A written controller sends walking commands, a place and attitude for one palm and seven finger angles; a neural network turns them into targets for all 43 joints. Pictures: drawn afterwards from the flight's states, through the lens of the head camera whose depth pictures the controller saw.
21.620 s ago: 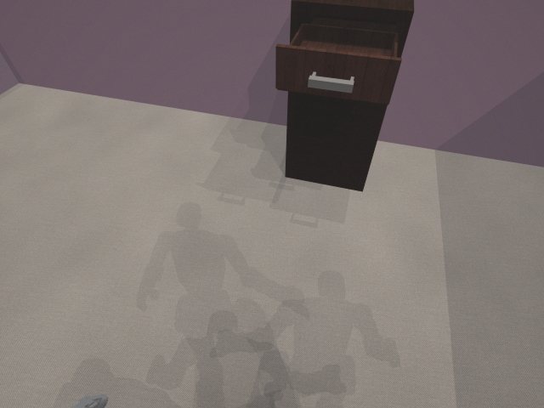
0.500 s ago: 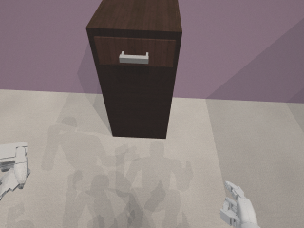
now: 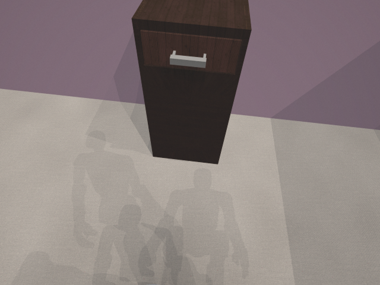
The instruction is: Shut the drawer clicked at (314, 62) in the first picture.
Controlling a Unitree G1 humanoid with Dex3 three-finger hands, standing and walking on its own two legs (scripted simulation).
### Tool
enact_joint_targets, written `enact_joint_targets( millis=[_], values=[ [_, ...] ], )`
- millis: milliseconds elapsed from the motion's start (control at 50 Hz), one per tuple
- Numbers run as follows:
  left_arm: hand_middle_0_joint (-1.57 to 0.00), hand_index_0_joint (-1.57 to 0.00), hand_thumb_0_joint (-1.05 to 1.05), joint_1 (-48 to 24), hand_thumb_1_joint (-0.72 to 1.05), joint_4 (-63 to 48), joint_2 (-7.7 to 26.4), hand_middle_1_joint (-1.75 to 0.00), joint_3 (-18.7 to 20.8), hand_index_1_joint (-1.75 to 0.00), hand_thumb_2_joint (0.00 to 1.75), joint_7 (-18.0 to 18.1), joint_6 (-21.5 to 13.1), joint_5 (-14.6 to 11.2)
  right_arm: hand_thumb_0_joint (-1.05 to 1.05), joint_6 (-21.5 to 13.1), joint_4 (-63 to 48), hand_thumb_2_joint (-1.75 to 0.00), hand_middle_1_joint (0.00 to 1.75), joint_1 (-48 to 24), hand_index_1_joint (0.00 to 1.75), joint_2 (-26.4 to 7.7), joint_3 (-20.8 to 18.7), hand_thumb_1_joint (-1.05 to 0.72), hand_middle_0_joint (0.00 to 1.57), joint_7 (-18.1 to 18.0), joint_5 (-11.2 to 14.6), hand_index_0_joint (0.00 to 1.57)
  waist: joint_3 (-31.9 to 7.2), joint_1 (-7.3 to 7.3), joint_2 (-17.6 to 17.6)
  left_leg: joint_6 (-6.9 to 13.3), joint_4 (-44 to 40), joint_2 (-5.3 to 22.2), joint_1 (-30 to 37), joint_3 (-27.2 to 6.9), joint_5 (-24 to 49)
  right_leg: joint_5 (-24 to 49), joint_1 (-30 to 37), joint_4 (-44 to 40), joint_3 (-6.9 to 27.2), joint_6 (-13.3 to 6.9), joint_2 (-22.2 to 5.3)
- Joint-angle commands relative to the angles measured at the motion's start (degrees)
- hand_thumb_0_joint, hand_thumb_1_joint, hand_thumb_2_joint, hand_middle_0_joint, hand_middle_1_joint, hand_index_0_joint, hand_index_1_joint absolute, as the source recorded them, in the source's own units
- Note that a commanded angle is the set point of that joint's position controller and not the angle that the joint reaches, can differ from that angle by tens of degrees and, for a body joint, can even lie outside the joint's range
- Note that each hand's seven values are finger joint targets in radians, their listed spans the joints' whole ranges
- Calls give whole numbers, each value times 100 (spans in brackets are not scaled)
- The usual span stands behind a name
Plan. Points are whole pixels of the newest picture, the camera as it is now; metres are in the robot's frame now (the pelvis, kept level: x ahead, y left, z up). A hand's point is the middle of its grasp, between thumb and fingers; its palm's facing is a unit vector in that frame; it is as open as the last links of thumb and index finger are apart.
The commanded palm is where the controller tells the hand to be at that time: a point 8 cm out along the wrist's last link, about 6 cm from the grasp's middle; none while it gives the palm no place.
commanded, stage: let the arm hang, fingers relaxed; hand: left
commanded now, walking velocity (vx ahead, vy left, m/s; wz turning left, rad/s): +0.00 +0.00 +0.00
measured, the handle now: (188, 57) +0.87 +0.07 -0.02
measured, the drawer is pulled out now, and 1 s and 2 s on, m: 0.00 0.00 0.00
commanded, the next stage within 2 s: look to check the result in 0.60 s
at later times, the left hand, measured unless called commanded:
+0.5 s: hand out of the picture +0.03 +0.17 -0.17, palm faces +0.00 -0.98 -0.20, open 7.3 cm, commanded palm none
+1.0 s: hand out of the picture +0.04 +0.18 -0.17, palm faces -0.01 -0.97 -0.25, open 7.4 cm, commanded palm none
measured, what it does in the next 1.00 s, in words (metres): stands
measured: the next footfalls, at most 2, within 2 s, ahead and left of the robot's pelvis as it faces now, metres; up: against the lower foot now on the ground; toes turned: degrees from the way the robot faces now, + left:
none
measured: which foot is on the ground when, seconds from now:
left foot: down 0.00-1.00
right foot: down 0.00-1.00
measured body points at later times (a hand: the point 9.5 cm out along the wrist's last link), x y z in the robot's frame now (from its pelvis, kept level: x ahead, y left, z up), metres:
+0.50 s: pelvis +0.00 -0.01 +0.00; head +0.01 -0.01 +0.45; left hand +0.04 +0.22 -0.16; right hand +0.01 -0.24 -0.16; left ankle +0.06 +0.09 -0.74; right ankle -0.01 -0.10 -0.74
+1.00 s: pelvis +0.02 -0.02 +0.00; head +0.03 -0.03 +0.45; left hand +0.04 +0.23 -0.15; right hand +0.03 -0.27 -0.16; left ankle +0.06 +0.09 -0.74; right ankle -0.01 -0.10 -0.74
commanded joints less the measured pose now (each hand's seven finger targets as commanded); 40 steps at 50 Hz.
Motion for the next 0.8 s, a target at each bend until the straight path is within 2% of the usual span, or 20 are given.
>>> enact_joint_targets(
  millis=[0,80,220,240,280,380,420,460,680,780],
  values=[
    [-36,-36,0,-16,90,-86,533,-47,51,-47,90,14,-168,-33,0,-189,-176,-90,30,93,30,-831,-229,-90,20,-106,4,20,-266,-101,79,185,-771,709,209,-760,-582,-509,-226,-642,678,-223,-647],
    [-20,-20,0,82,90,52,476,-30,44,-30,90,37,-159,-31,0,-182,-37,-90,30,158,30,-767,-228,-90,20,-106,-6,20,-99,-100,33,185,-836,686,195,-728,-735,-726,-395,-661,720,-229,-655],
    [-20,-20,0,31,90,81,445,-30,59,-30,90,55,-167,-16,0,-195,64,-90,30,161,30,-687,-231,-90,20,-94,-21,20,90,-96,-75,165,-871,644,102,-670,-739,-811,-528,-660,765,-208,-663],
    [-20,-20,0,6,90,71,429,-30,63,-30,90,56,-172,-14,0,-204,71,-90,30,152,30,-690,-230,-90,20,-94,-25,20,98,-104,2,161,-882,654,124,-658,-691,-777,-550,-652,774,-210,-667],
    [-20,-20,0,-23,90,48,437,-30,72,-30,90,58,-178,-13,0,-214,73,-90,30,122,30,-661,-230,-90,20,-91,-24,20,37,-104,105,156,-879,659,144,-669,-659,-735,-515,-650,775,-203,-669],
    [-20,-20,0,-198,90,-3,452,-30,82,-30,90,57,-211,-15,0,-248,82,-90,30,59,30,-655,-215,-90,20,-88,-25,20,46,-103,48,126,-785,653,179,-580,-212,-473,-426,-691,781,-202,-715],
    [-20,-20,0,-239,90,-15,451,-30,91,-30,90,52,-221,-20,0,-269,84,-90,30,23,30,-684,-211,-90,20,-94,-28,20,-82,-100,161,116,-775,655,249,-589,-55,-330,-343,-670,797,-200,-715],
    [-20,-20,0,-264,90,-38,505,-30,99,-30,90,57,-242,-16,0,-278,70,-90,30,-26,30,-734,-221,-90,20,-97,-18,20,-155,-90,123,102,-688,671,357,-533,252,-96,-285,-687,780,-196,-732],
    [-20,-20,0,-484,90,-44,583,-30,104,-30,90,53,-253,-44,0,-272,135,-90,30,-128,30,-792,-210,-90,20,-103,-13,20,-224,-114,64,46,-637,697,525,-445,512,132,-128,-810,784,-187,-782],
    [-20,-20,0,-493,90,-43,632,-30,101,-30,90,61,-272,-52,0,-270,139,-90,30,-172,30,-877,-215,-90,20,-113,-7,20,-327,-125,16,42,-600,729,658,-412,708,514,-27,-812,796,-176,-796]
  ],
)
